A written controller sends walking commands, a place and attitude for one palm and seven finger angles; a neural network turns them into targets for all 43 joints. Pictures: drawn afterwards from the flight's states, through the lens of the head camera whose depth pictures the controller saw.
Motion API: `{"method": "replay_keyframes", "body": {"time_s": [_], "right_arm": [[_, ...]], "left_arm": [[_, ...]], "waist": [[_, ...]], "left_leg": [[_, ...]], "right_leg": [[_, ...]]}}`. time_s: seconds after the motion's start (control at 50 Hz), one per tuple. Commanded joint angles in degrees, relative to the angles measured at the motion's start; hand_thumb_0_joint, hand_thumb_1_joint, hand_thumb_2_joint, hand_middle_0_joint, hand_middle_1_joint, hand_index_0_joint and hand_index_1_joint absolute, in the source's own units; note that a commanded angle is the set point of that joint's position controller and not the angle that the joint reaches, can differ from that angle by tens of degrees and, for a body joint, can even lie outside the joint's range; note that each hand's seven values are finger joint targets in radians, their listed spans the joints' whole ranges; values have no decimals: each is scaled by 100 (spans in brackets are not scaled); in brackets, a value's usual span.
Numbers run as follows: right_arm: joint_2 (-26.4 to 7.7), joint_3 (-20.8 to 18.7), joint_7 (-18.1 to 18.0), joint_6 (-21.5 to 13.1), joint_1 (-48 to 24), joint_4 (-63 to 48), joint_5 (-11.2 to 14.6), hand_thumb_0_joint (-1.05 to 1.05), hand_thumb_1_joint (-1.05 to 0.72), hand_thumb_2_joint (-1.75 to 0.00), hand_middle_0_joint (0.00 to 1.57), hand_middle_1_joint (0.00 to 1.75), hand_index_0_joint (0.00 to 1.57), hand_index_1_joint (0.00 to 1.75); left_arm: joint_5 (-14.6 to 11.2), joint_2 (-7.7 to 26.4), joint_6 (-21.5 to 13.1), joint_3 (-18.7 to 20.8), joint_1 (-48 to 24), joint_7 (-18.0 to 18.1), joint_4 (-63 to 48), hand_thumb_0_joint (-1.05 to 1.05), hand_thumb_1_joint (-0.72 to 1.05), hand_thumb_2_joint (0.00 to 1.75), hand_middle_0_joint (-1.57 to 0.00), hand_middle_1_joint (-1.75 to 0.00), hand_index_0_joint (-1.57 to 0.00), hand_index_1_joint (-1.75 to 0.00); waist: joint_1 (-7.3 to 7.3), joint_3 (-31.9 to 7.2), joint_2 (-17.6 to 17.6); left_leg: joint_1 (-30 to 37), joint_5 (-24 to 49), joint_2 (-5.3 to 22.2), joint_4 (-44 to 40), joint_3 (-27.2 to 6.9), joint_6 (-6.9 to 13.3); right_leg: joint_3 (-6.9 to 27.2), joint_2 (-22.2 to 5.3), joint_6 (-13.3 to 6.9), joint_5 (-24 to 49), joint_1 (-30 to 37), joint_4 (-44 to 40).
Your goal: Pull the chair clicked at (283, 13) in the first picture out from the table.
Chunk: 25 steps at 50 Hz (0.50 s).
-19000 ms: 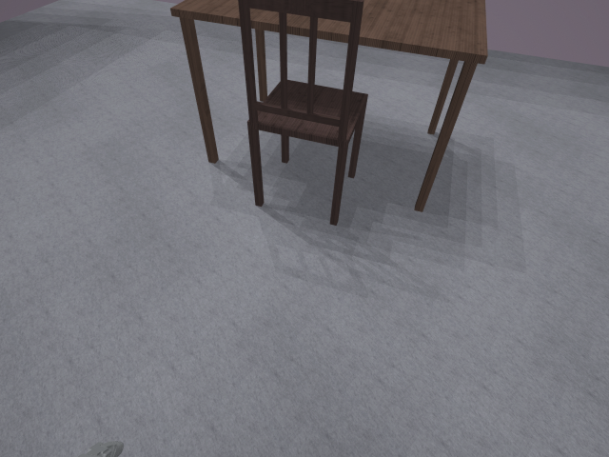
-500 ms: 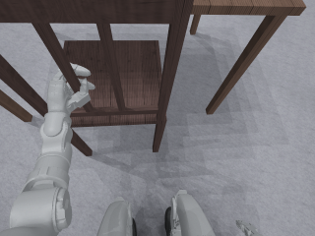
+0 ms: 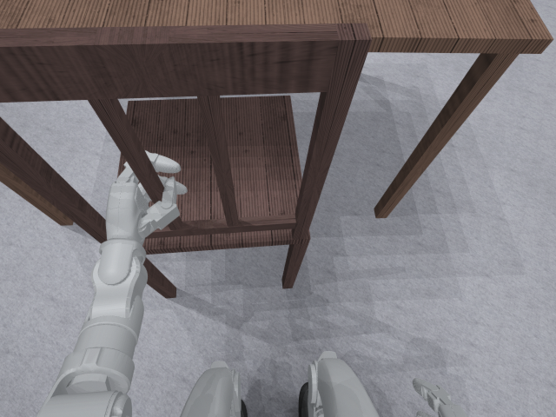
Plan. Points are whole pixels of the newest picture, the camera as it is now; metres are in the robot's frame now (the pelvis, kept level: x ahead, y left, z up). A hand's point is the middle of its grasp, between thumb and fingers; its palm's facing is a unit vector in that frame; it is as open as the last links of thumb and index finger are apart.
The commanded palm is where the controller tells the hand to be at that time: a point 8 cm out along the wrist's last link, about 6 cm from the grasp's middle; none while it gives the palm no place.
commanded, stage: hook a spindle and tug to test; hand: left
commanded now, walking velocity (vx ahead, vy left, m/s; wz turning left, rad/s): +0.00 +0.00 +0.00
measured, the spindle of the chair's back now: (149, 179) +0.43 +0.17 +0.04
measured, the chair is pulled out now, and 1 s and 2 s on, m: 0.03 0.13 0.25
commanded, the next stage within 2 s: step backward, pulling the chair out in 0.02 s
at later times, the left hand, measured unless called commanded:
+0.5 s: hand (175, 211) +0.39 +0.14 +0.02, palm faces +0.01 -0.99 -0.13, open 5.1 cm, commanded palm +0.37 +0.19 +0.03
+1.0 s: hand (193, 272) +0.30 +0.11 +0.03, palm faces +0.05 -0.99 -0.14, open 5.1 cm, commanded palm +0.30 +0.16 +0.03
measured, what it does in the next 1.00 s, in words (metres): rises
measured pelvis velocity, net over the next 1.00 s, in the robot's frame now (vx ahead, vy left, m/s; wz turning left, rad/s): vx -0.06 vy -0.02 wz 0.00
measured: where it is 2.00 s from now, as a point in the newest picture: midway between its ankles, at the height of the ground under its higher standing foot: outside the picture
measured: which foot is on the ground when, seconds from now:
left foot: down 0.00-1.00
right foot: down 0.00-1.00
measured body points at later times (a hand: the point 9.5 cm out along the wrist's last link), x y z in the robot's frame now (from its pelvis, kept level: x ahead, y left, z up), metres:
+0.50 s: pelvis +0.01 +0.01 +0.09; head +0.11 +0.02 +0.53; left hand +0.38 +0.19 +0.04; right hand +0.08 -0.27 -0.02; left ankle -0.01 +0.09 -0.63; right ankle +0.02 -0.12 -0.63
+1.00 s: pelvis -0.06 -0.02 +0.09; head +0.03 -0.04 +0.53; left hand +0.30 +0.16 +0.04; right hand +0.03 -0.28 -0.05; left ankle -0.02 +0.09 -0.63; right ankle +0.02 -0.12 -0.63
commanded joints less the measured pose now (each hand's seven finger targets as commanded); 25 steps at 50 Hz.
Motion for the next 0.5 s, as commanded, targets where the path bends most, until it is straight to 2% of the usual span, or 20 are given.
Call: {"method": "replay_keyframes", "body": {"time_s": [0.0, 0.02, 0.04, 0.06, 0.08, 0.1, 0.12, 0.14, 0.16, 0.18, 0.2, 0.24, 0.26, 0.28, 0.3, 0.34, 0.36, 0.38, 0.44, 0.48], "right_arm": [[-899, -337, -80, -201, 543, -422, -13, 0, -90, -90, 20, 30, 20, 30], [-895, -338, -87, -214, 530, -399, -13, 0, -90, -90, 20, 30, 20, 30], [-900, -339, -93, -219, 526, -422, -10, 0, -90, -90, 20, 30, 20, 30], [-882, -330, -98, -224, 500, -421, -6, 0, -90, -90, 20, 30, 20, 30], [-891, -338, -107, -235, 506, -433, -8, 0, -90, -90, 20, 30, 20, 30], [-894, -332, -122, -248, 488, -424, -5, 0, -90, -90, 20, 30, 20, 30], [-734, -353, -342, 235, 741, -785, 359, 0, -90, -90, 20, 30, 20, 30], [-673, -395, -526, 331, 808, -946, 402, 0, -90, -90, 20, 30, 20, 30], [-646, -391, -623, 339, 858, -975, 416, 0, -90, -90, 20, 30, 20, 30], [-648, -345, -693, 420, 638, -936, 454, 0, -90, -90, 20, 30, 20, 30], [-689, -307, -731, 526, 521, -796, 477, 0, -90, -90, 20, 30, 20, 30], [-713, -211, -845, 642, 446, -584, 462, 0, -90, -90, 20, 30, 20, 30], [-762, -198, -890, 666, 489, -471, 449, 0, -90, -90, 20, 30, 20, 30], [-811, -209, -932, 679, 506, -394, 438, 0, -90, -90, 20, 30, 20, 30], [-815, -194, -951, 683, 547, -310, 421, 0, -90, -90, 20, 30, 20, 30], [-828, -201, -972, 689, 586, -192, 410, 0, -90, -90, 20, 30, 20, 30], [-821, -211, -973, 691, 574, -156, 396, 0, -90, -90, 20, 30, 20, 30], [-844, -225, -982, 700, 565, -126, 398, 0, -90, -90, 20, 30, 20, 30], [-842, -262, -952, 698, 502, -66, 387, 0, -90, -90, 20, 30, 20, 30], [-858, -286, -951, 683, 426, -75, 398, 0, -90, -90, 20, 30, 20, 30]], "left_arm": [[23, 845, -482, 120, -1339, -59, -1242, 0, 90, 90, -50, -145, -50, -145], [15, 837, -479, 102, -1397, -84, -1247, 0, 90, 90, -50, -145, -50, -145], [11, 869, -469, 149, -1302, -99, -1247, 0, 90, 90, -50, -145, -50, -145], [-8, 746, -441, 22, -1382, -119, -1243, 0, 90, 90, -50, -145, -50, -145], [-26, 834, -421, 120, -1346, -131, -1294, 0, 90, 90, -50, -145, -50, -145], [-38, 861, -430, 41, -1768, -137, -1607, 0, 90, 90, -50, -145, -50, -145], [548, 2348, 202, 321, -2784, 438, -2612, 0, 90, 90, -50, -145, -50, -145], [540, 1980, 594, 73, -2687, 678, -2700, 0, 90, 90, -50, -145, -50, -145], [510, 1711, 857, -52, -2233, 787, -2593, 0, 90, 90, -50, -145, -50, -145], [536, 1474, 1135, -175, -1852, 863, -2134, 0, 90, 90, -50, -145, -50, -145], [580, 1256, 1371, -338, -1339, 916, -1392, 0, 90, 90, -50, -145, -50, -145], [600, 1076, 1645, -528, -1317, 1039, -693, 0, 90, 90, -50, -145, -50, -145], [597, 1093, 1673, -533, -1519, 1094, -424, 0, 90, 90, -50, -145, -50, -145], [623, 1212, 1637, -500, -1879, 1154, -319, 0, 90, 90, -50, -145, -50, -145], [631, 1150, 1617, -545, -2010, 1185, -59, 0, 90, 90, -50, -145, -50, -145], [617, 1034, 1553, -692, -2246, 1152, 322, 0, 90, 90, -50, -145, -50, -145], [615, 988, 1512, -757, -2290, 1118, 443, 0, 90, 90, -50, -145, -50, -145], [619, 1014, 1472, -773, -2412, 1100, 451, 0, 90, 90, -50, -145, -50, -145], [593, 808, 1435, -898, -2222, 1014, 758, 0, 90, 90, -50, -145, -50, -145], [576, 752, 1420, -941, -2113, 963, 834, 0, 90, 90, -50, -145, -50, -145]], "waist": [[-17, -2573, 315], [-36, -2586, 313], [15, -2645, 288], [-36, -2618, 299], [5, -2721, 384], [-55, -2913, 447], [159, -4234, 647], [39, -3849, 667], [24, -3594, 461], [-15, -3304, 370], [4, -2672, 120], [-36, -1827, -84], [-60, -1681, -220], [-62, -1709, -138], [-64, -1666, -11], [-28, -1629, 387], [5, -1591, 697], [32, -1594, 857], [96, -1572, 998], [128, -1568, 838]], "left_leg": [[1728, 3405, -70, -651, -483, -223], [1715, 3374, -72, -629, -473, -222], [1690, 3411, -77, -631, -479, -227], [1697, 3377, -82, -619, -463, -210], [1725, 3483, -88, -595, -458, -209], [1871, 3536, -79, -609, -490, -228], [3586, 3145, -56, -1689, -212, -117], [3738, 3212, -127, -2025, -163, -95], [3626, 3270, -110, -2132, -158, -91], [3518, 3386, -56, -2230, -263, -106], [3505, 2849, 70, -2444, -401, -87], [3279, 2920, 181, -2803, -488, -40], [3366, 3278, 249, -2912, -517, -50], [3543, 3623, 290, -3037, -524, -86], [3811, 4102, 366, -3164, -537, -99], [4322, 5056, 515, -3292, -596, -132], [4521, 5406, 591, -3337, -626, -159], [4754, 5871, 650, -3371, -715, -188], [5108, 6078, 802, -3515, -853, -267], [5147, 5974, 862, -3659, -926, -270]], "right_leg": [[246, 118, -118, 2534, 1617, -478], [252, 113, -117, 2553, 1635, -472], [256, 106, -121, 2570, 1692, -446], [261, 108, -117, 2609, 1690, -466], [263, 102, -130, 2673, 1718, -444], [266, 90, -118, 2723, 1767, -449], [905, -336, -215, 3149, 4354, -1651], [860, -377, -208, 4048, 4797, -1911], [830, -459, -170, 4551, 4880, -1967], [820, -470, -155, 4554, 4522, -1987], [744, -490, -84, 3691, 4211, -2251], [685, -581, -31, 3835, 4234, -2435], [680, -650, -6, 4307, 4379, -2508], [689, -727, -5, 4671, 4531, -2605], [690, -750, 7, 4985, 4594, -2683], [700, -750, 17, 5150, 4563, -2861], [712, -744, 4, 5046, 4515, -2945], [683, -704, -21, 4940, 4521, -3011], [638, -598, -90, 4264, 4525, -3211], [611, -532, -120, 4186, 4716, -3311]]}}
